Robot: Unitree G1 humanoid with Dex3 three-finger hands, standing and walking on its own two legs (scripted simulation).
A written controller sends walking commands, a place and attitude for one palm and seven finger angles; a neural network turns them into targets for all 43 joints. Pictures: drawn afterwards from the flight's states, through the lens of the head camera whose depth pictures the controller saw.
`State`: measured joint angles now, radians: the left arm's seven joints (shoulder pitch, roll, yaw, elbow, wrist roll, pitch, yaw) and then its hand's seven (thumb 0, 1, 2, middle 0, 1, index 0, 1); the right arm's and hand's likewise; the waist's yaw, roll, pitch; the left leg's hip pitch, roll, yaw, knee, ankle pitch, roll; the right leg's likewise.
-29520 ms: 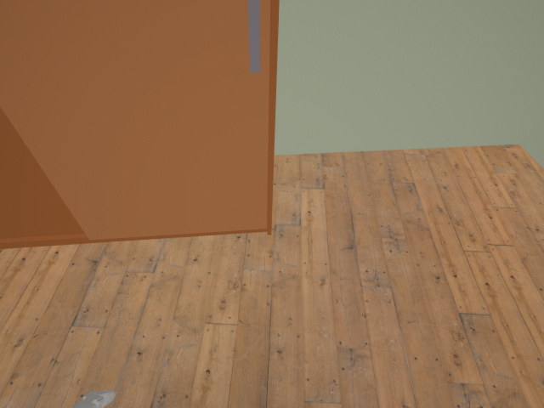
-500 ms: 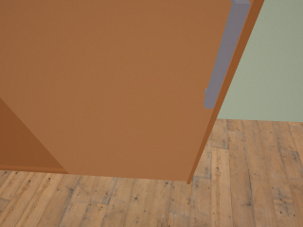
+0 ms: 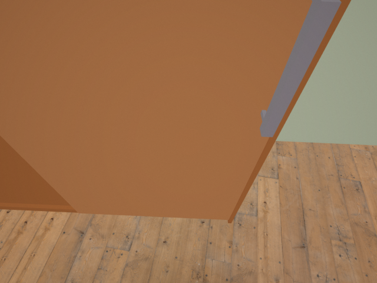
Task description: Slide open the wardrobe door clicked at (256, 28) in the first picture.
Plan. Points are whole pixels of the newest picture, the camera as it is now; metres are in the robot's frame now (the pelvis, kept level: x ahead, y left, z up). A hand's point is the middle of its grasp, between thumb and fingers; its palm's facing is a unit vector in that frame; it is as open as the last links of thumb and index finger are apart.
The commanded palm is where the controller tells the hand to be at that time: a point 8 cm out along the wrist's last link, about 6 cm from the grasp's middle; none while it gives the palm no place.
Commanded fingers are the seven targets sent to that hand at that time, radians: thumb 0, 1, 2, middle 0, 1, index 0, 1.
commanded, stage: come to a stop and stand still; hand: right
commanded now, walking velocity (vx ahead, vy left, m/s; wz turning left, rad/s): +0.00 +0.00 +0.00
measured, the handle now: (285, 75) +0.45 -0.16 +0.21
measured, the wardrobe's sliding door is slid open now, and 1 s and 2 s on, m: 0.00 0.00 0.00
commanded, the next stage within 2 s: look again from close up in 0.96 s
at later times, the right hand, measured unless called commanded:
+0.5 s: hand out of the picture +0.03 -0.21 -0.16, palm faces +0.01 +0.98 -0.22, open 7.4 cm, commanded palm none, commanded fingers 0.00 -0.90 -0.90 0.20 0.30 0.20 0.30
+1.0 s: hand out of the picture -0.06 -0.23 -0.16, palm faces -0.02 +0.97 -0.22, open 7.4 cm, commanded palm none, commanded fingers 0.00 -0.90 -0.90 0.20 0.30 0.20 0.30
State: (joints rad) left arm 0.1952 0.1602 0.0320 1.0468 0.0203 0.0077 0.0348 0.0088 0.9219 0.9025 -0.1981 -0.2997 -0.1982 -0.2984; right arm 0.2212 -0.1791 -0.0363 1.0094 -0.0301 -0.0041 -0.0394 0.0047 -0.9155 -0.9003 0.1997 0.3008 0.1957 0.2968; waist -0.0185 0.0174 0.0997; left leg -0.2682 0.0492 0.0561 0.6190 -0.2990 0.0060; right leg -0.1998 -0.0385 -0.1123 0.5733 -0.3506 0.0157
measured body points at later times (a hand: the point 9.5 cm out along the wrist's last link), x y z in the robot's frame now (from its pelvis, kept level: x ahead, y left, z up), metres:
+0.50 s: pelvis -0.03 -0.02 +0.01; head -0.04 -0.03 +0.46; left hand +0.03 +0.22 -0.13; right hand +0.03 -0.26 -0.14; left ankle +0.00 +0.11 -0.73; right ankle -0.03 -0.12 -0.73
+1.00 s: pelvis -0.05 -0.04 +0.01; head -0.05 -0.05 +0.46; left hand -0.05 +0.20 -0.14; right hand -0.05 -0.29 -0.15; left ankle +0.00 +0.11 -0.73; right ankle -0.03 -0.13 -0.73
